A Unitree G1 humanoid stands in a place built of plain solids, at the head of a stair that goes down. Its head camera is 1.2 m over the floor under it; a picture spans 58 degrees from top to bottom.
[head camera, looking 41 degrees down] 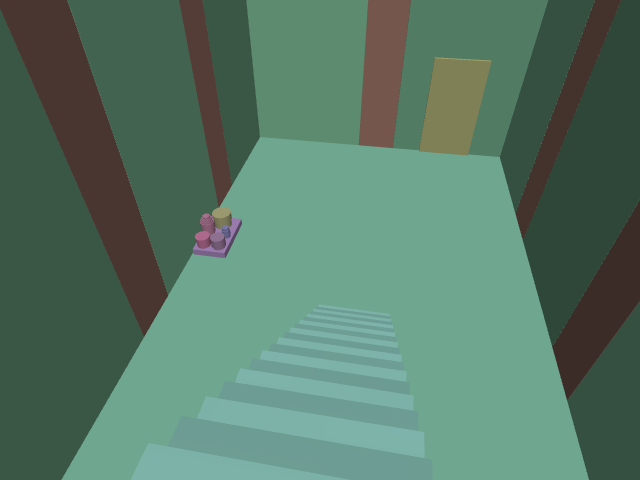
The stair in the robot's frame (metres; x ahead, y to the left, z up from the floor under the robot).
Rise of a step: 0.18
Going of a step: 0.19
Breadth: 1.03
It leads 10 degrees to the right of straight ahead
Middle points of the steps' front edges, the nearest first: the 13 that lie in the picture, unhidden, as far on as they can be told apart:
0.61 0.11 -0.36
0.80 0.07 -0.55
0.99 0.04 -0.73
1.18 0.01 -0.91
1.37 -0.03 -1.10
1.57 -0.06 -1.28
1.76 -0.09 -1.46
1.95 -0.12 -1.64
2.14 -0.16 -1.83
2.33 -0.19 -2.01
2.53 -0.22 -2.19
2.72 -0.26 -2.38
2.91 -0.29 -2.56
